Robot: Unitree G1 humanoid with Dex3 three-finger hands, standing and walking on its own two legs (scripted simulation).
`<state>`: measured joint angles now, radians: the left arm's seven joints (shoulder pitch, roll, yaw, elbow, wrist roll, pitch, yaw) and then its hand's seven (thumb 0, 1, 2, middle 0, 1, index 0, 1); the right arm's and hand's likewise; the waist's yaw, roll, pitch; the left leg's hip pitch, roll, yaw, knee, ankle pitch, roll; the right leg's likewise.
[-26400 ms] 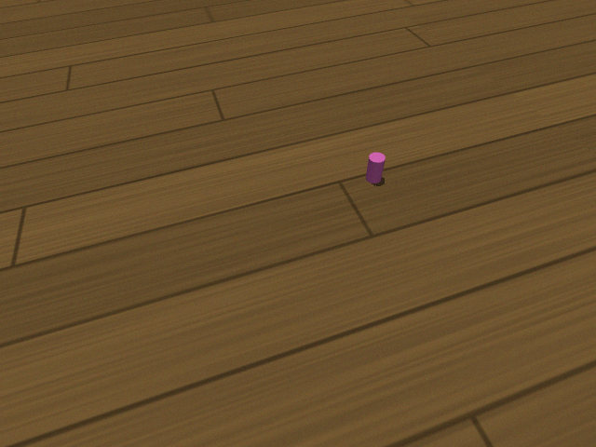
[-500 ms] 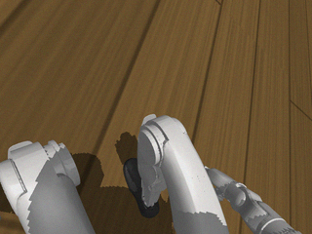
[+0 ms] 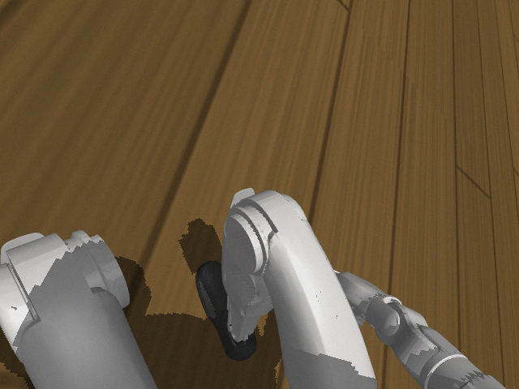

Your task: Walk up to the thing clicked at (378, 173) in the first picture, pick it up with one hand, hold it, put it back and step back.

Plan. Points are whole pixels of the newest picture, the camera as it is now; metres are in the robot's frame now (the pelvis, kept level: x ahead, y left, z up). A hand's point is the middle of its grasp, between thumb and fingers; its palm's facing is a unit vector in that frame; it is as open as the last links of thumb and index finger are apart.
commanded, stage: loosen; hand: left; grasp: from the side
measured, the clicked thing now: out of the picture +0.42 +0.34 -0.21
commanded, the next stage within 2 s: open in 0.08 s
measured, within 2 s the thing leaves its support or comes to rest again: neither
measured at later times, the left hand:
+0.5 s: hand out of the picture +0.41 +0.34 -0.18, palm faces +0.55 -0.84 +0.01, open 14.6 cm
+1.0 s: hand out of the picture +0.39 +0.41 -0.11, palm faces +0.56 -0.83 -0.02, open 17.5 cm
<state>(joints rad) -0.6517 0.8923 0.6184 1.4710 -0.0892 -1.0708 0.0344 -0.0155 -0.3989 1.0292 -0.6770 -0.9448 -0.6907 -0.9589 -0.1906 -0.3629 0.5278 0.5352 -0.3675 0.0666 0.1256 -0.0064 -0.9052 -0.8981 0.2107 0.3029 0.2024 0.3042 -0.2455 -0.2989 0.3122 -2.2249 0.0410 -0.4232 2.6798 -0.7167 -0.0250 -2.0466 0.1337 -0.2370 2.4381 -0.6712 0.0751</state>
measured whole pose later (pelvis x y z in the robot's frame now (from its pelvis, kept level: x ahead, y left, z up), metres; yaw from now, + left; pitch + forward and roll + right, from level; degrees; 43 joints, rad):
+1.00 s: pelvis +0.00 +0.00 +0.01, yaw +1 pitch +15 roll -18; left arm -0.60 0.90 0.65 1.19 -0.16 -0.88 -0.13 -0.01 -0.58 0.06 -0.08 -0.04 -0.08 -0.04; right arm -0.09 -0.35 0.43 0.55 -0.28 0.09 0.10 -0.01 -0.90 -0.89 0.21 0.30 0.20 0.30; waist -0.18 -0.23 0.21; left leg -2.25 0.05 -0.38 2.63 -0.70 0.00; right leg -2.05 0.11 -0.22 2.41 -0.67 0.06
